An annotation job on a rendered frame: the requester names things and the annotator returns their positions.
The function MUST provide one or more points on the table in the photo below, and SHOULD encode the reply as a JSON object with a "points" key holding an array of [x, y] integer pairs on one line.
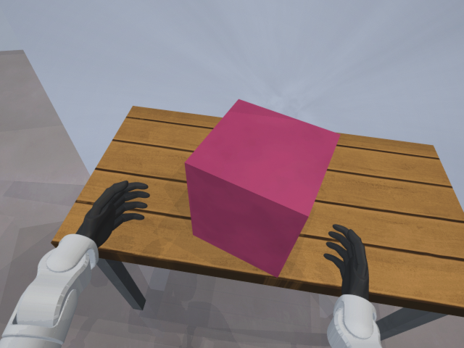
{"points": [[395, 195]]}

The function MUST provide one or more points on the left robot hand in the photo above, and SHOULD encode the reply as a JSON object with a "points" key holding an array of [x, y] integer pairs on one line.
{"points": [[107, 211]]}

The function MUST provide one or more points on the left robot forearm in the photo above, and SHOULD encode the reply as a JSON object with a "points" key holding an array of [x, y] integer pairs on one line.
{"points": [[45, 310]]}

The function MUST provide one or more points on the carton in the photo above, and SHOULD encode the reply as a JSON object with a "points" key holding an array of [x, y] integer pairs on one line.
{"points": [[253, 180]]}

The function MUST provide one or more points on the right robot forearm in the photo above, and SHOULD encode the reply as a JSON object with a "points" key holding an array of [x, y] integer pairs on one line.
{"points": [[353, 324]]}

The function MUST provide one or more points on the right robot hand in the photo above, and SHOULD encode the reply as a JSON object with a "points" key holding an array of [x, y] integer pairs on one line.
{"points": [[354, 267]]}

